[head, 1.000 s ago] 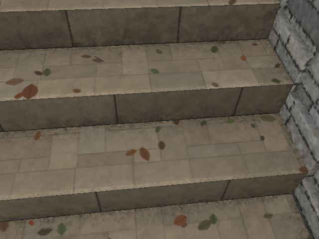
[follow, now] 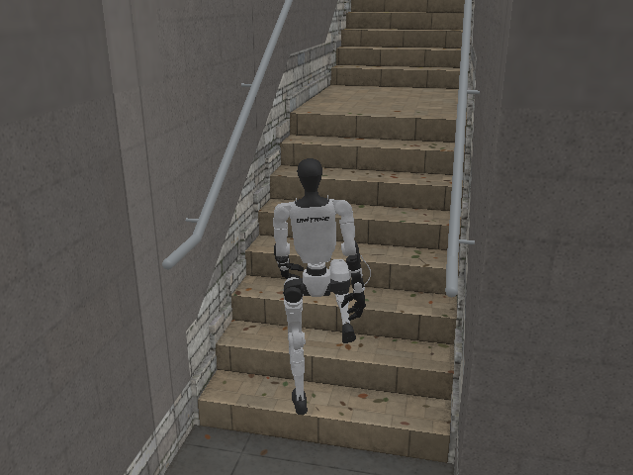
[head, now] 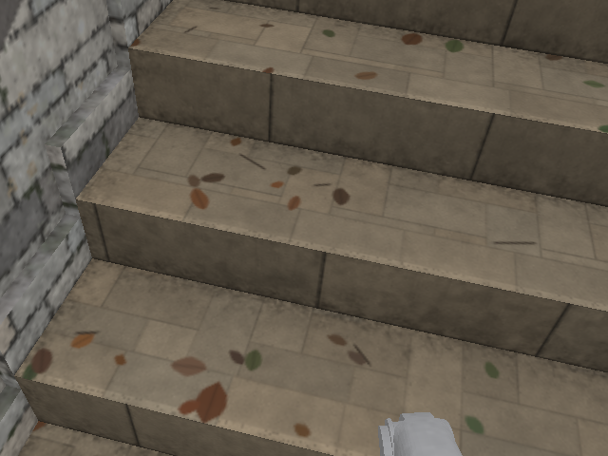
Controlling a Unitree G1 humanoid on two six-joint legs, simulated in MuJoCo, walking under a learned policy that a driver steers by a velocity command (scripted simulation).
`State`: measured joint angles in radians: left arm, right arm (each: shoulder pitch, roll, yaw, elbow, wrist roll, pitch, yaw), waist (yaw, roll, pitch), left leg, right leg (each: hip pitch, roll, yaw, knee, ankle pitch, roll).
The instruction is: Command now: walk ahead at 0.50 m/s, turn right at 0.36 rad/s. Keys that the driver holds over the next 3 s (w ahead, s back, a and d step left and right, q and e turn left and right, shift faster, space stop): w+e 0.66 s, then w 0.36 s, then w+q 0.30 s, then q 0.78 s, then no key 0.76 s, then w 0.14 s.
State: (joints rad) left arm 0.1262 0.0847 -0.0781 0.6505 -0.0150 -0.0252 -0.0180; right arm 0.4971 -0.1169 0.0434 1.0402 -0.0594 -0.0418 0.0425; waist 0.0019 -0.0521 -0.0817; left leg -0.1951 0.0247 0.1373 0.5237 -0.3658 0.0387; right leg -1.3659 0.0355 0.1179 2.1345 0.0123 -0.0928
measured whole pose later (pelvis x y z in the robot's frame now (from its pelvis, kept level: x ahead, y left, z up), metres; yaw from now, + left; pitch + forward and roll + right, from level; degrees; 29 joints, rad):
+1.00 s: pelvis +0.53 -0.11 +0.32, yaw -29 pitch +2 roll +1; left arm 0.03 0.10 -0.06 0.62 -0.03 -0.04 -0.03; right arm 0.60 -0.09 0.03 1.07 -0.05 -0.06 0.00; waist -0.07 -0.06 -0.08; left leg -0.25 0.06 0.17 0.57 -0.36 0.01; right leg -1.20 -0.02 0.15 1.93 0.00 -0.07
